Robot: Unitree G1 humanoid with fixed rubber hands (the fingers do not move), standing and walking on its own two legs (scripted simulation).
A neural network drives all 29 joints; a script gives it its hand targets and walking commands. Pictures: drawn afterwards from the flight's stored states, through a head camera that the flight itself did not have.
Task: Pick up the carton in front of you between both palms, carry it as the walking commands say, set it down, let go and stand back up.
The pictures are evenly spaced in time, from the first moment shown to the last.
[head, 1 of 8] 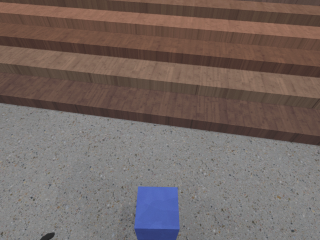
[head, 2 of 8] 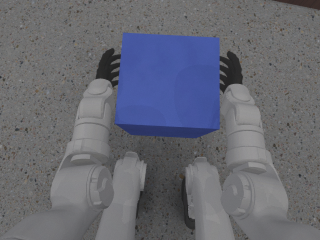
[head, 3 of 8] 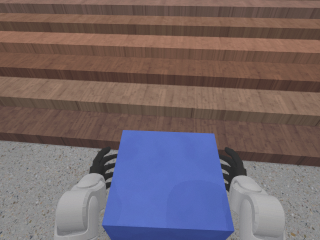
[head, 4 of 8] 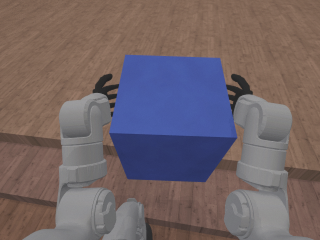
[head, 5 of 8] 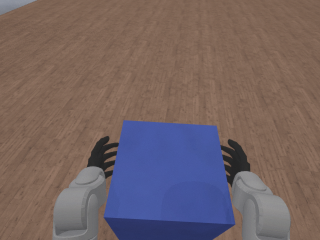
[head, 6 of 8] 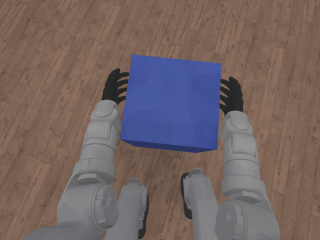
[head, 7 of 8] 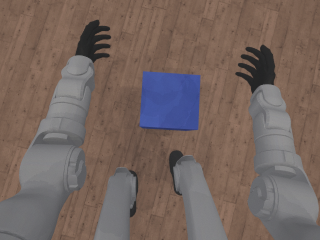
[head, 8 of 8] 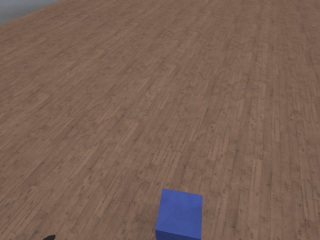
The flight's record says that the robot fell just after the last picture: no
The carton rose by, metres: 1.53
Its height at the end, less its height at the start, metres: +0.76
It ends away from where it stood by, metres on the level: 4.50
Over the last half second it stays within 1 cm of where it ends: yes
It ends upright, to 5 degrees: yes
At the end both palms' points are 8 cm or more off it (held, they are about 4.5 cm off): yes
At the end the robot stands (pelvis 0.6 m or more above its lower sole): yes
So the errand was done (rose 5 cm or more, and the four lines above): yes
